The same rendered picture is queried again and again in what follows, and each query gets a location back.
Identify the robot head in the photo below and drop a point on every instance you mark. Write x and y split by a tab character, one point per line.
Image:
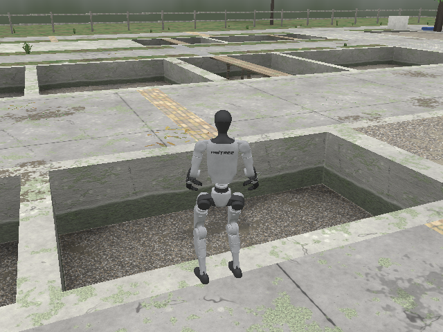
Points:
222	122

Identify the right robot hand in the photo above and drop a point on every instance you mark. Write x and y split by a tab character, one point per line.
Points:
252	187

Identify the right robot upper arm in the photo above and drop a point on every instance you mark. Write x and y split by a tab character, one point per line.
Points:
244	147

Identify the left robot upper arm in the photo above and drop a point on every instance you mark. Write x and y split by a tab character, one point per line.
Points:
200	147

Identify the left robot forearm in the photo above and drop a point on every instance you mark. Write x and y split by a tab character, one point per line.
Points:
189	180

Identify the robot right foot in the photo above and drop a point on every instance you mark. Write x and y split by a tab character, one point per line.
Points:
237	272

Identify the right robot forearm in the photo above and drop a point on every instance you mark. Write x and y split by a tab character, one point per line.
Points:
253	179

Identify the left robot hand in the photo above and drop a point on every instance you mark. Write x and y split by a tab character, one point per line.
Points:
190	187

